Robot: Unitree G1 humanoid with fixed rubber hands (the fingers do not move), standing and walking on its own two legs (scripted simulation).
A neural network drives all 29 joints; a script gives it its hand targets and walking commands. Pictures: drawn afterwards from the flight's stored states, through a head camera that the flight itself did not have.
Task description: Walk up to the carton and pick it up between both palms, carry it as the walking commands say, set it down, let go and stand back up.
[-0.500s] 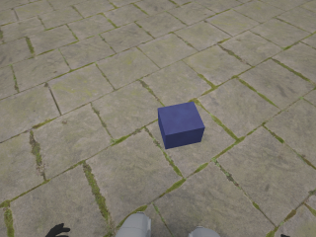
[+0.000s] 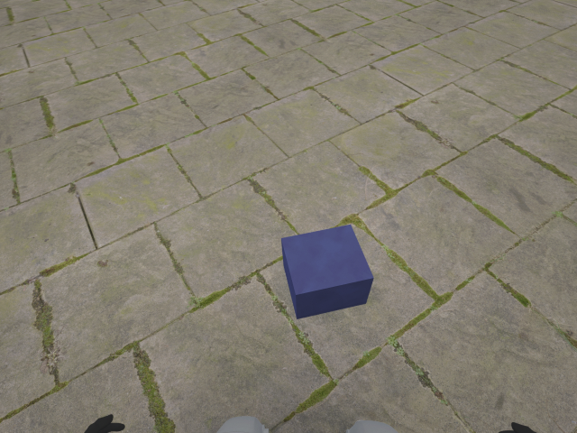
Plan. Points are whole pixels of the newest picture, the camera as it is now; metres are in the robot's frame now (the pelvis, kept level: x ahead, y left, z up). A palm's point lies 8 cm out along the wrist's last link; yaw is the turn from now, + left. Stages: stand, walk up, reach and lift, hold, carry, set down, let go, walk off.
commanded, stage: walk up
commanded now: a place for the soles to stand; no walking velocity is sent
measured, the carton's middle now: (324, 271) +0.72 -0.08 -0.64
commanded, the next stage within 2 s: none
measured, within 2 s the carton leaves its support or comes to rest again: neither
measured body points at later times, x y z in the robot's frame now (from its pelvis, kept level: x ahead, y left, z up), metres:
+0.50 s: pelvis +0.11 +0.02 +0.01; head +0.11 +0.02 +0.46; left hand +0.18 +0.34 -0.09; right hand +0.24 -0.29 -0.07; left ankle +0.18 +0.14 -0.70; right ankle +0.12 -0.11 -0.66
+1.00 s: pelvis +0.18 +0.00 +0.00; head +0.21 -0.01 +0.44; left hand +0.23 +0.33 -0.09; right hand +0.30 -0.30 -0.10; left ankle +0.21 +0.13 -0.70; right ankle +0.17 -0.11 -0.70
